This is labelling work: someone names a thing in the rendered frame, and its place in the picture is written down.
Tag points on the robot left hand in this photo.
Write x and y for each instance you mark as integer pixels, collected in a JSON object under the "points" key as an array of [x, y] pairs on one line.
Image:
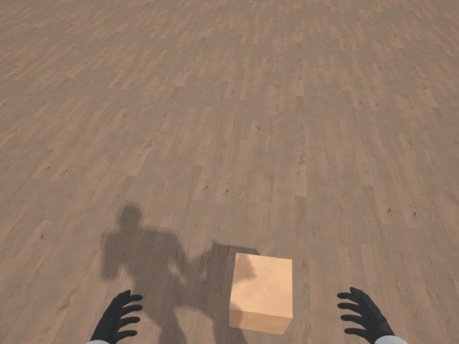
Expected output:
{"points": [[110, 323]]}

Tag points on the carton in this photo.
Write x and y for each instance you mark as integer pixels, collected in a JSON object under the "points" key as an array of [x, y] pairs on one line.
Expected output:
{"points": [[262, 294]]}

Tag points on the robot right hand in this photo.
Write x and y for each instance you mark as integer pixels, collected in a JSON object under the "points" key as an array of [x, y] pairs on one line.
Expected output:
{"points": [[372, 320]]}

